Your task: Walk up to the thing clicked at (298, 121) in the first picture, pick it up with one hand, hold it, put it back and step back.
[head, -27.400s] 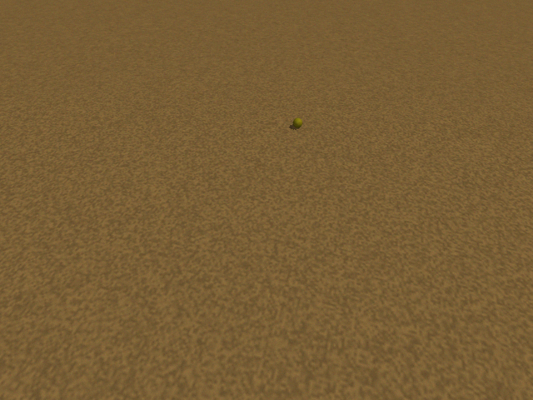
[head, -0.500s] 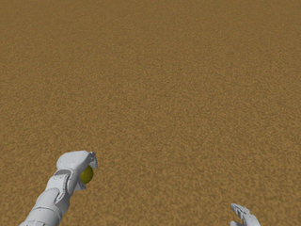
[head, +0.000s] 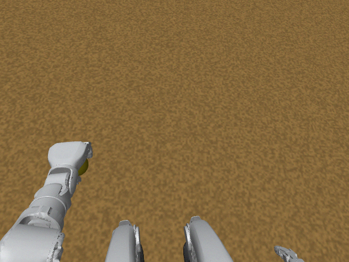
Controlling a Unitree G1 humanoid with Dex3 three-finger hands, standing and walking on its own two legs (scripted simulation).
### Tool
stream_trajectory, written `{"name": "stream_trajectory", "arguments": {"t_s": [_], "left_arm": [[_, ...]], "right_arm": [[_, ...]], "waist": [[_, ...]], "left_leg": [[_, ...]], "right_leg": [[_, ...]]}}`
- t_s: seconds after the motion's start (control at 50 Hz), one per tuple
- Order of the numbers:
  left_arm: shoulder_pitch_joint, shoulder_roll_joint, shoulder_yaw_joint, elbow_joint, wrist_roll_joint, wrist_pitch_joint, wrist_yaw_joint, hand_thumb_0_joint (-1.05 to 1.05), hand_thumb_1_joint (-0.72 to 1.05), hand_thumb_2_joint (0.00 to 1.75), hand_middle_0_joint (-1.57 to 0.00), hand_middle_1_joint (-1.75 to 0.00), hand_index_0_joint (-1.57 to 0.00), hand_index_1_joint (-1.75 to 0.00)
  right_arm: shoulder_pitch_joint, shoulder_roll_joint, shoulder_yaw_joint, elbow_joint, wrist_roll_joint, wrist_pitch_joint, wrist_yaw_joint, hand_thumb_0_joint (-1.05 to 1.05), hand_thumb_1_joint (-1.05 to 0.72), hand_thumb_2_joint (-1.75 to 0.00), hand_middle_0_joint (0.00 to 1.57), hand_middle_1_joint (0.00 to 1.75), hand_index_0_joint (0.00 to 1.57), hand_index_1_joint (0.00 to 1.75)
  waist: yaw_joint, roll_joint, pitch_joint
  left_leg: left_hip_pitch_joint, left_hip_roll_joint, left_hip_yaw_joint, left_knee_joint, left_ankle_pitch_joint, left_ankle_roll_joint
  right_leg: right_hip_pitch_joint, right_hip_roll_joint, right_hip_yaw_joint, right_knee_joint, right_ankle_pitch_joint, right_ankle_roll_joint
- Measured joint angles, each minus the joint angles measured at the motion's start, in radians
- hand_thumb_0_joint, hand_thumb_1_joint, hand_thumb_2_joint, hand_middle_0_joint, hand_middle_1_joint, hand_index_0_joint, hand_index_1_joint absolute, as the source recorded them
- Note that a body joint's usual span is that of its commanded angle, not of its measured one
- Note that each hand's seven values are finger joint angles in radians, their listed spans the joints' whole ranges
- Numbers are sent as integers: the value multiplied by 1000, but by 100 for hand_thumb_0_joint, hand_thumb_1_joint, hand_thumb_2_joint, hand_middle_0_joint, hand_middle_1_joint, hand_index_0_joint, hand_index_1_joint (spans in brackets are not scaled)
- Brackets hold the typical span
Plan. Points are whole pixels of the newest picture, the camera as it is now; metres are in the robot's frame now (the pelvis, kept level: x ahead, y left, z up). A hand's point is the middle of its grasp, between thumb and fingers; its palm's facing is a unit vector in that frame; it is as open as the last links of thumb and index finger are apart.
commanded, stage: crouch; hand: left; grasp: from above
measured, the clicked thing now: (76, 164) +0.41 +0.23 -0.14
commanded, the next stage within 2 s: lower in 1.32 s
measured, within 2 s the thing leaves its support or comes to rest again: neither
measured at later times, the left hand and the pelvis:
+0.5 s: hand (94, 179) +0.42 +0.23 -0.34, palm faces -0.45 -0.02 -0.89, open 8.4 cm; pelvis -0.03 +0.00 -0.17, yaw -3 degrees
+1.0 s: hand (98, 179) +0.45 +0.24 -0.43, palm faces -0.46 -0.03 -0.89, open 8.4 cm; pelvis -0.03 -0.01 -0.26, yaw -6 degrees
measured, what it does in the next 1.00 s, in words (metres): lowers itself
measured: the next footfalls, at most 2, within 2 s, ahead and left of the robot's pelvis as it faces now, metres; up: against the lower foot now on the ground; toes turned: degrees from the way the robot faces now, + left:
none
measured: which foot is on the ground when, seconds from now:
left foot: down 0.00-1.00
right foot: down 0.00-1.00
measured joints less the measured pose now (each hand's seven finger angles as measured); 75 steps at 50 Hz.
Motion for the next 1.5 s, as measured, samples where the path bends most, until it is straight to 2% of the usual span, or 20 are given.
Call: {"name": "stream_trajectory", "arguments": {"t_s": [0.12,0.28,0.38,0.5,0.7,0.84,1.1,1.28,1.5], "left_arm": [[-72,29,37,22,-20,16,-1,-1,17,52,-68,-69,-76,-66],[-143,75,84,80,-18,-12,-18,-1,16,51,-69,-68,-76,-65],[-170,109,103,95,5,-48,-15,-1,16,51,-70,-67,-77,-64],[-206,147,133,122,39,-71,17,-1,16,50,-71,-66,-79,-62],[-258,209,170,161,56,-77,32,-1,15,50,-73,-65,-81,-61],[-286,247,190,175,57,-93,17,-1,15,49,-72,-65,-80,-61],[-321,301,218,224,74,-117,15,-1,17,47,-71,-66,-79,-62],[-347,336,226,263,77,-120,21,-1,18,47,-71,-66,-78,-62],[-365,370,221,274,61,-124,6,-1,18,46,-71,-65,-79,-62]], "right_arm": [[15,23,8,23,-16,-15,-5,0,-90,-90,20,30,20,30],[-5,51,38,31,-40,-36,11,0,-90,-90,21,30,20,30],[-26,54,55,32,-54,-55,30,0,-90,-90,21,30,21,30],[-59,45,67,29,-72,-74,55,0,-90,-90,21,30,21,30],[-88,28,71,20,-98,-87,97,0,-91,-90,20,30,20,30],[-86,28,76,27,-106,-84,119,0,-91,-90,20,30,20,30],[-64,30,105,40,-116,-72,134,0,-91,-90,20,30,20,30],[-70,20,135,37,-123,-74,134,0,-91,-90,20,30,20,30],[-93,8,159,28,-127,-74,135,0,-92,-90,20,30,20,30]], "waist": [[-26,20,-19],[-53,30,-25],[-65,18,-27],[-79,0,-17],[-90,-19,18],[-96,-26,49],[-120,-33,96],[-134,-39,115],[-135,-51,141]], "left_leg": [[-254,0,-9,210,-50,6],[-505,0,-23,419,-90,11],[-627,-2,-38,524,-109,7],[-731,-3,-59,623,-130,0],[-828,8,-84,750,-162,-8],[-884,17,-95,825,-171,-8],[-980,19,-109,937,-163,-7],[-1021,19,-126,993,-161,-14],[-1046,22,-145,1040,-169,-17]], "right_leg": [[-247,3,-5,210,-57,3],[-489,6,-13,419,-105,6],[-603,7,-25,523,-131,5],[-698,10,-42,619,-157,1],[-791,26,-61,737,-185,-5],[-846,39,-67,806,-189,-3],[-940,48,-74,916,-181,3],[-980,53,-87,969,-179,-1],[-1004,61,-101,1007,-179,0]]}}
